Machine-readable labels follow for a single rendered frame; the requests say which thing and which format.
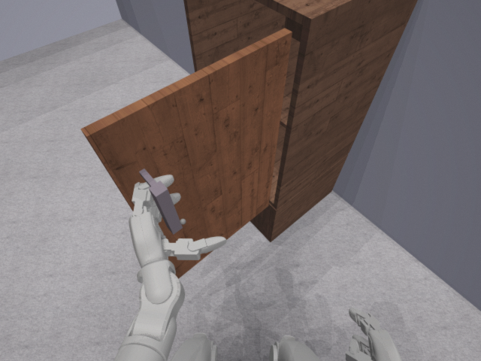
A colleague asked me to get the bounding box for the handle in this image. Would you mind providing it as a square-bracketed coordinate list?
[139, 168, 183, 235]

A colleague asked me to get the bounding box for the robot left thigh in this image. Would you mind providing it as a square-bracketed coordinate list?
[171, 338, 217, 361]

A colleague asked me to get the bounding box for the robot left forearm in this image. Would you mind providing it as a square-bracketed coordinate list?
[114, 259, 185, 361]

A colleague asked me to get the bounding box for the robot thigh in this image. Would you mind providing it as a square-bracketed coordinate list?
[171, 338, 217, 361]
[269, 340, 320, 361]

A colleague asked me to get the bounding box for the robot right thigh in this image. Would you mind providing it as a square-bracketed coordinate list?
[269, 340, 320, 361]

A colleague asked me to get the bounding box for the cupboard door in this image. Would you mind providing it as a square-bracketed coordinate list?
[81, 28, 292, 279]

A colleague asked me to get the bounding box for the robot right hand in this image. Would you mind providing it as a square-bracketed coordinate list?
[345, 308, 402, 361]

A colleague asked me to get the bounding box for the robot left hand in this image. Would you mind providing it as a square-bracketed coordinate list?
[129, 174, 227, 268]

